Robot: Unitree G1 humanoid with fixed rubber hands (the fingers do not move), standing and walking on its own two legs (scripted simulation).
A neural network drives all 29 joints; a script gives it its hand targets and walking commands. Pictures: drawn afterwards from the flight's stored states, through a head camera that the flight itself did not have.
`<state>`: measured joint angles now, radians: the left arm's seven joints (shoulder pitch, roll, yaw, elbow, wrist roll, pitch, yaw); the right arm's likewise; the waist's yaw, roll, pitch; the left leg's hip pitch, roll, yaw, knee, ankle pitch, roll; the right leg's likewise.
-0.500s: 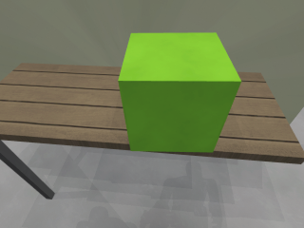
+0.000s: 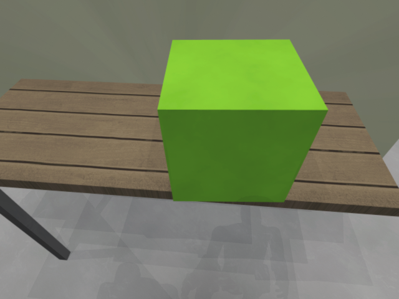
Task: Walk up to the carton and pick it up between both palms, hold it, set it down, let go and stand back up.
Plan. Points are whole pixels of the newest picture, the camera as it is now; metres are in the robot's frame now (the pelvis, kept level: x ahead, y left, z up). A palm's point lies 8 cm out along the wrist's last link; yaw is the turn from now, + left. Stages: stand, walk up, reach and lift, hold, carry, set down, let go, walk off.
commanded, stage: stand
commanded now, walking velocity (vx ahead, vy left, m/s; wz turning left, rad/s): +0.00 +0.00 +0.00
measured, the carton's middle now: (229, 123) +0.47 -0.03 +0.11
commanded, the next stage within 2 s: none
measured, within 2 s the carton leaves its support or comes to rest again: neither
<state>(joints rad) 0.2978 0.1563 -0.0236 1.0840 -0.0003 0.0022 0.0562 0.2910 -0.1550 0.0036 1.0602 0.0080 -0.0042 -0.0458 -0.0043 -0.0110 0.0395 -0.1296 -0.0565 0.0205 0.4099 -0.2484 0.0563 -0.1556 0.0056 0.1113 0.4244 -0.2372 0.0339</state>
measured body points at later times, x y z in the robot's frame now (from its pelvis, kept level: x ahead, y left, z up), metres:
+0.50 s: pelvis +0.01 +0.01 +0.00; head +0.01 +0.02 +0.45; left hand +0.01 +0.23 -0.16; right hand +0.01 -0.21 -0.15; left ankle -0.02 +0.08 -0.74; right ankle +0.00 -0.14 -0.74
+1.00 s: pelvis +0.01 +0.00 +0.00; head +0.02 +0.00 +0.45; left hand +0.02 +0.22 -0.16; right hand +0.00 -0.21 -0.16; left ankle -0.02 +0.08 -0.74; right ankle +0.00 -0.14 -0.74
